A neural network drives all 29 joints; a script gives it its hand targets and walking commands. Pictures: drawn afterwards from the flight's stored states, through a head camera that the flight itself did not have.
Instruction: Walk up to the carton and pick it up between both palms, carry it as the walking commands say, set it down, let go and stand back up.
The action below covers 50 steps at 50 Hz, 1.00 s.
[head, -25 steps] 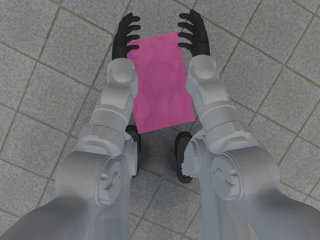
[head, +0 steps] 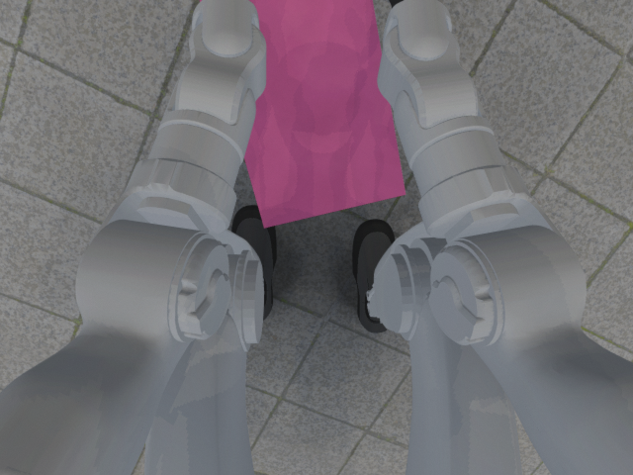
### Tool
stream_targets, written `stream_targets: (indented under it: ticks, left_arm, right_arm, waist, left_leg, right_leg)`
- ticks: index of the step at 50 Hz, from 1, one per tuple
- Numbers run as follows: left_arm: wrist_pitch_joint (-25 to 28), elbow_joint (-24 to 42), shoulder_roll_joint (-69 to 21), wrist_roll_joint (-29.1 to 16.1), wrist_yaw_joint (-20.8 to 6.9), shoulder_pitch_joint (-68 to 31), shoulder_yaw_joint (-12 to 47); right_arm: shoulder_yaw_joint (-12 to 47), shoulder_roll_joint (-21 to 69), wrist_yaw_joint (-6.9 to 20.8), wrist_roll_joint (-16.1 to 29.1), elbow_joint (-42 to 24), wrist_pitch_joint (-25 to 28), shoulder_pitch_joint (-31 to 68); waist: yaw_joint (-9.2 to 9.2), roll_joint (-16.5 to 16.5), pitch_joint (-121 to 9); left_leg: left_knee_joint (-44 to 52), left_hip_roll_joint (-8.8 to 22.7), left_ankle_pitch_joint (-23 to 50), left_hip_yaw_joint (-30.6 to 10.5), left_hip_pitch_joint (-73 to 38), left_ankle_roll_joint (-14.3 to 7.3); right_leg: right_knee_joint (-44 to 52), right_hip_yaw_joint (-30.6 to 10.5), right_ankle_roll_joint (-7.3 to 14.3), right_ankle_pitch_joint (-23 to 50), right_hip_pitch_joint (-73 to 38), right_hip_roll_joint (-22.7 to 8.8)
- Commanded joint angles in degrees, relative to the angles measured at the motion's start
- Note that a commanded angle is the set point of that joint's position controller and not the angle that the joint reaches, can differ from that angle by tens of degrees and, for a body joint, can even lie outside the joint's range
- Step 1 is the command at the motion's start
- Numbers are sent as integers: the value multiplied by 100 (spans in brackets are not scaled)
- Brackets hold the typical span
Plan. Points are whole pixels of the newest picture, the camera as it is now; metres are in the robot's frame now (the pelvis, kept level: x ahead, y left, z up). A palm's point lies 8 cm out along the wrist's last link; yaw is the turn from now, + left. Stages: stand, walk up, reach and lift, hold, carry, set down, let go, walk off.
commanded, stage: set down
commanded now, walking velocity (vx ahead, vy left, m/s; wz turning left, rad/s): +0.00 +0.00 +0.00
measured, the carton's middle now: (308, 105) +0.43 +0.03 -0.35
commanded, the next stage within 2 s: none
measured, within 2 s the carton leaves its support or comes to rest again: rests again in 1.96 s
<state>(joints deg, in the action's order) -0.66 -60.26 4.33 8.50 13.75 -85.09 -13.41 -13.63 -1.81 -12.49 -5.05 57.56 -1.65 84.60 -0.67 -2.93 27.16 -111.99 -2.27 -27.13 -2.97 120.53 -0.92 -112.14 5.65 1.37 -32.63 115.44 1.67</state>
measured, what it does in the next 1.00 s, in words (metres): stands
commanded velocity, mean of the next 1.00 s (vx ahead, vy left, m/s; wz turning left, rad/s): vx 0.00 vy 0.00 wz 0.00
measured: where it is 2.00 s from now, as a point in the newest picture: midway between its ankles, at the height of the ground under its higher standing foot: (315, 288)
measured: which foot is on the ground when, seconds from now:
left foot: down 0.00-1.00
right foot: down 0.00-1.00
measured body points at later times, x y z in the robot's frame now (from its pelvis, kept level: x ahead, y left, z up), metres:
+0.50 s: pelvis +0.01 +0.00 -0.02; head +0.40 +0.02 +0.20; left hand +0.56 +0.11 -0.22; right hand +0.57 -0.05 -0.21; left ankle +0.13 +0.11 -0.41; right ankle +0.11 -0.10 -0.41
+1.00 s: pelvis +0.02 +0.00 -0.02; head +0.41 +0.02 +0.19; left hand +0.57 +0.11 -0.23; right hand +0.58 -0.05 -0.21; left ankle +0.13 +0.11 -0.41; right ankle +0.11 -0.10 -0.41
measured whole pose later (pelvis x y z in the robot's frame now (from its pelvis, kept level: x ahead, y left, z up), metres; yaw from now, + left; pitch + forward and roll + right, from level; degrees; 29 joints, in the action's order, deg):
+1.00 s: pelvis +0.02 +0.00 -0.02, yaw +0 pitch +35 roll -5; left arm -3.0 -57.9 4.4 18.7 2.4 -88.9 -27.3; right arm -24.7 -1.7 -0.6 -16.3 58.7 -4.2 91.0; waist -0.7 -2.0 29.0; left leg -117.0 -2.3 -31.2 -2.9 120.8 -0.9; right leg -116.9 5.5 1.3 -36.5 115.7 2.8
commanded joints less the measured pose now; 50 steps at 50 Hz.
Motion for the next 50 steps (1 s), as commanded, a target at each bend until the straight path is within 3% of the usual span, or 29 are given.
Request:
stream_targets:
  ticks: [1,3,4,11,12,13,14,15,16,18,21,24,25,26,27,28,32,33,34,37,38,39,40,42,43,45,47,48,50]
  left_arm:
    - [-125,78,2,144,-446,-2043,-656]
    - [-298,-559,38,572,-558,-1661,-942]
    - [-293,-562,221,654,-569,-1610,-1063]
    - [-544,-248,-740,1167,-1053,-1845,-1167]
    - [-584,-280,-600,1252,-1046,-1731,-1354]
    - [-618,-386,-962,1218,-1136,-1759,-1329]
    - [-629,-299,-832,1283,-1170,-1775,-1286]
    - [-679,-678,-996,1288,-1207,-1474,-1262]
    - [-675,-470,-1142,1289,-1284,-1541,-1319]
    - [-723,-456,-1186,1337,-1288,-1420,-1296]
    - [-716,-604,-1290,1425,-1378,-1179,-1373]
    - [-795,-933,-1147,1520,-1389,-1031,-1531]
    - [-769,-484,-1393,1325,-1478,-1319,-1318]
    - [-786,-786,-1098,1632,-1413,-799,-1545]
    - [-827,-924,-1276,1521,-1438,-880,-1473]
    - [-816,-816,-1203,1634,-1459,-855,-1630]
    - [-840,-952,-1265,1770,-1423,-476,-1705]
    - [-816,-736,-1095,1728,-1450,-650,-1670]
    - [-817,-838,-1304,1712,-1462,-373,-1684]
    - [-756,-705,-1109,1695,-1437,-301,-1624]
    - [-753,-593,-1305,1566,-1480,-664,-1496]
    - [-805,-876,-1287,1657,-1498,-283,-1596]
    - [-774,-662,-1305,1547,-1477,-592,-1512]
    - [-796,-983,-1124,1784,-1471,-235,-1692]
    - [-764,-663,-1162,1696,-1477,-551,-1674]
    - [-760,-639,-1135,1727,-1465,-383,-1671]
    - [-709,-616,-1022,1646,-1466,-498,-1622]
    - [-762,-872,-988,1770,-1420,-220,-1718]
    - [-776,-1139,-848,1958,-1419,132,-1882]
  right_arm:
    - [-524,422,455,-271,100,-251,1825]
    - [-1031,-10,580,-683,504,-359,1772]
    - [-1091,-66,619,-706,289,-355,2039]
    - [-1157,1084,1113,-1182,390,-632,2066]
    - [-1069,974,1137,-1050,214,-599,2108]
    - [-1028,1318,1160,-1159,388,-661,2133]
    - [-1027,1391,1259,-1163,381,-683,2003]
    - [-1184,1337,1254,-1226,684,-722,1730]
    - [-1180,1436,1245,-1341,630,-735,1713]
    - [-1495,1295,1271,-1499,806,-779,1367]
    - [-1167,1570,1387,-1402,611,-737,1480]
    - [-1268,1614,1411,-1430,720,-783,1489]
    - [-1263,1653,1409,-1478,646,-759,1347]
    - [-1361,1411,1430,-1525,712,-797,1250]
    - [-1388,1535,1432,-1497,865,-794,1308]
    - [-1438,1515,1435,-1549,956,-811,1099]
    - [-1412,1375,1408,-1534,770,-745,886]
    - [-1305,1517,1455,-1449,764,-803,1022]
    - [-1587,1320,1445,-1725,1365,-815,412]
    - [-1603,1222,1399,-1622,1000,-740,549]
    - [-1464,1557,1432,-1604,1068,-752,630]
    - [-1339,1431,1488,-1550,1011,-764,726]
    - [-1465,1227,1408,-1570,764,-699,910]
    - [-1417,1305,1459,-1514,1188,-748,688]
    - [-1444,1433,1469,-1566,1260,-770,552]
    - [-1478,1088,1437,-1576,1120,-751,480]
    - [-1468,1160,1426,-1627,1196,-728,595]
    - [-1511,972,1403,-1618,1075,-724,590]
    - [-1432,993,1409,-1533,1132,-699,424]
  waist:
    - [-219,215,-5874]
    - [40,21,-4904]
    - [-238,26,-4786]
    - [-50,116,-4768]
    - [-311,93,-4676]
    - [-138,432,-4881]
    - [-341,173,-4726]
    - [-99,89,-4585]
    - [-128,356,-4537]
    - [81,-84,-4417]
    - [-323,33,-4422]
    - [-303,182,-4234]
    - [-22,320,-4419]
    - [-356,-18,-4214]
    - [-70,161,-4251]
    - [-259,155,-4225]
    - [-168,102,-4342]
    - [-394,72,-4334]
    - [-7,292,-4184]
    - [-175,-135,-4325]
    - [-27,122,-4377]
    - [-262,64,-4310]
    - [-40,334,-4258]
    - [-393,-57,-4238]
    - [-192,109,-4321]
    - [-200,-53,-4231]
    - [-91,302,-4228]
    - [-267,-137,-4107]
    - [-492,-4,-4281]
  left_leg:
    - [441,-671,652,184,-2899,73]
    - [482,-636,-83,176,-2435,102]
    - [546,-673,51,121,-2629,79]
    - [376,-699,-92,205,-2614,62]
    - [358,-636,1,208,-2717,44]
    - [307,-704,-24,259,-2665,4]
    - [205,-650,-31,318,-2524,8]
    - [272,-616,-152,268,-2689,10]
    - [174,-694,-34,343,-2343,16]
    - [320,-717,93,264,-2745,120]
    - [178,-674,196,346,-2572,31]
    - [252,-704,115,303,-2657,28]
    - [177,-708,239,190,-2623,61]
    - [257,-707,136,308,-2493,45]
    - [225,-686,76,241,-2621,48]
    - [176,-706,0,347,-2366,30]
    - [175,-741,236,252,-2793,43]
    - [228,-746,289,269,-2651,13]
    - [270,-715,173,149,-2795,-2]
    - [175,-728,378,229,-2767,83]
    - [241,-756,315,114,-2823,47]
    - [208,-709,272,220,-2645,65]
    - [218,-717,499,103,-2670,7]
    - [161,-664,247,257,-2508,62]
    - [231,-743,211,205,-2736,63]
    - [235,-723,287,181,-2532,94]
    - [176,-726,218,173,-2475,62]
    - [144,-666,235,242,-2463,142]
    - [231,-699,181,297,-2551,78]
  right_leg:
    - [494,-708,-227,755,-1922,1014]
    - [378,-638,-197,134,-1351,971]
    - [386,-653,-192,55,-1192,978]
    - [270,-523,-210,-55,-1356,1031]
    - [234,-573,-254,40,-1327,1033]
    - [286,-524,-250,31,-1624,1016]
    - [288,-655,-237,95,-1535,1037]
    - [253,-544,-217,-13,-1433,1027]
    - [318,-515,-257,110,-1578,1065]
    - [264,-476,-219,196,-1282,1060]
    - [234,-565,-236,246,-1343,1063]
    - [252,-501,-297,98,-1208,1075]
    - [139,-422,-265,266,-1223,1053]
    - [200,-562,-238,203,-1176,1089]
    - [197,-458,-288,132,-1207,1066]
    - [268,-524,-277,120,-1308,1114]
    - [157,-481,-300,263,-1052,1104]
    - [151,-515,-315,341,-1077,1104]
    - [224,-421,-253,194,-916,1137]
    - [197,-593,-222,341,-972,1126]
    - [149,-439,-236,283,-857,1133]
    - [236,-569,-234,245,-992,1092]
    - [186,-475,-270,464,-976,1108]
    - [226,-637,-261,246,-1089,1106]
    - [205,-531,-258,252,-891,1127]
    - [184,-587,-214,397,-894,1172]
    - [168,-461,-262,270,-874,1136]
    - [199,-655,-226,323,-916,1108]
    - [228,-625,-270,243,-977,1150]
